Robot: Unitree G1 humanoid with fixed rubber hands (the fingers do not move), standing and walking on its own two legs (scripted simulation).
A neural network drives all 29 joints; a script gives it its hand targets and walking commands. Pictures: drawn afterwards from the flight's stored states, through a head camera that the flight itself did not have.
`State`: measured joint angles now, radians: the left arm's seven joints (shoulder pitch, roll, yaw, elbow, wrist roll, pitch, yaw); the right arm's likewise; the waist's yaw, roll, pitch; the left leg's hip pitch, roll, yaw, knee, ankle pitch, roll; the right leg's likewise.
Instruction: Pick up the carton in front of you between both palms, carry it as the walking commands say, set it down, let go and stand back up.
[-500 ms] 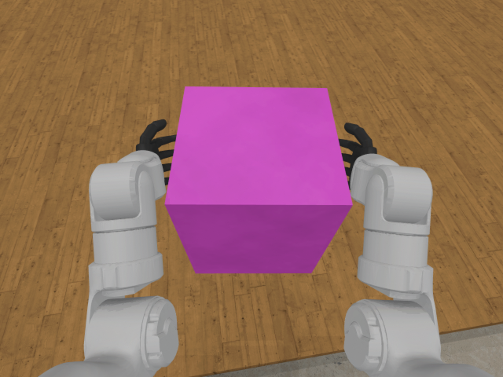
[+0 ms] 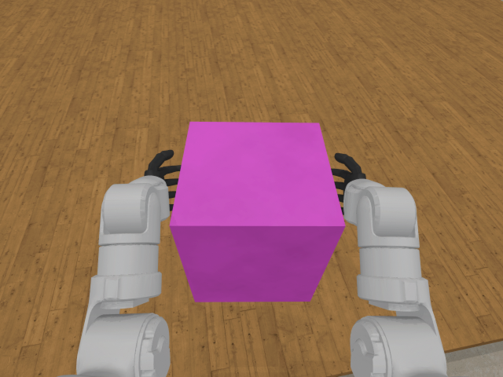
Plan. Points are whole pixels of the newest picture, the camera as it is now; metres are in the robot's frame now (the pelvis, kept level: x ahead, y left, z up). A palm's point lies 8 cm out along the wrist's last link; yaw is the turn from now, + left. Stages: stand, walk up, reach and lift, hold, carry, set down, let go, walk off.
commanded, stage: carry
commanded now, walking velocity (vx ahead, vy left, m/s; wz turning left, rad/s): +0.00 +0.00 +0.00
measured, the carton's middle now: (253, 217) +0.37 +0.00 +0.04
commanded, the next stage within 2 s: none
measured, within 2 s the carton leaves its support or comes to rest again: neither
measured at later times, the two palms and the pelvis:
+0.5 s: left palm (149, 216) +0.30 +0.15 +0.13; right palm (367, 220) +0.30 -0.15 +0.13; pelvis -0.04 +0.00 +0.00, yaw +0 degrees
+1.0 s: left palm (147, 231) +0.28 +0.15 +0.13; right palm (375, 237) +0.28 -0.15 +0.13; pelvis -0.07 +0.00 +0.00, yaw +0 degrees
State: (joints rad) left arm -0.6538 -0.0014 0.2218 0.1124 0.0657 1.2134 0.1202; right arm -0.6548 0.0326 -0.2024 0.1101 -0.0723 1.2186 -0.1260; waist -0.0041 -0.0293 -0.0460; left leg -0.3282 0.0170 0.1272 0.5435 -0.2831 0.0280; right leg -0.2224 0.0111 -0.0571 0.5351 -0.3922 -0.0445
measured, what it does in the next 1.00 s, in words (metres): shifts its weight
